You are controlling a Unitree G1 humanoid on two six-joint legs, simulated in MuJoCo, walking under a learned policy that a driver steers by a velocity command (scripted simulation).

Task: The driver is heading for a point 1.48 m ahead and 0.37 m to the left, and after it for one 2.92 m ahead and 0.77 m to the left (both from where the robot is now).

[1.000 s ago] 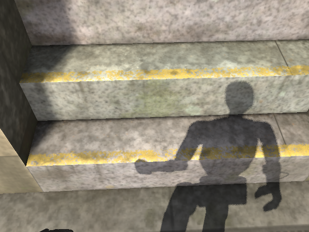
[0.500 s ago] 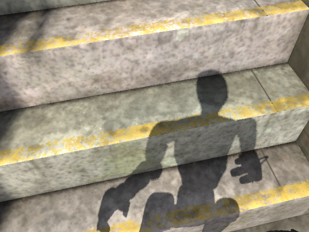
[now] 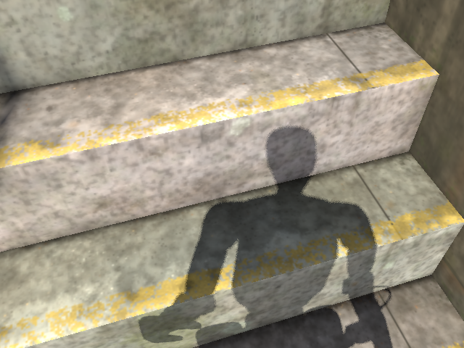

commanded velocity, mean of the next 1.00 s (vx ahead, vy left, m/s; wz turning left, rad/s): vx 0.35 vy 0.00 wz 0.34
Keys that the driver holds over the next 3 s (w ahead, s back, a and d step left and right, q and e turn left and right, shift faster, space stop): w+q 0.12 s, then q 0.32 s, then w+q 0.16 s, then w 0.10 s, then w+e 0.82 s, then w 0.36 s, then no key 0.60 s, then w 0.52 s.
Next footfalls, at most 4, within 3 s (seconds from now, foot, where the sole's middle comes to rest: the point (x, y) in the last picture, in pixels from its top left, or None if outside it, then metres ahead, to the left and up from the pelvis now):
0.50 left None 0.23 0.30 -0.54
1.24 right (155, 255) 0.55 0.18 -0.31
1.76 left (13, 123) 0.71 0.44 -0.08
2.46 right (181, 269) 0.51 0.13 -0.31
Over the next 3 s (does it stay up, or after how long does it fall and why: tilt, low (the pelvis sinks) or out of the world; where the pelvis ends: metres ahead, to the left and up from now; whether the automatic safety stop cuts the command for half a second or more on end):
stays up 0.54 0.28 0.48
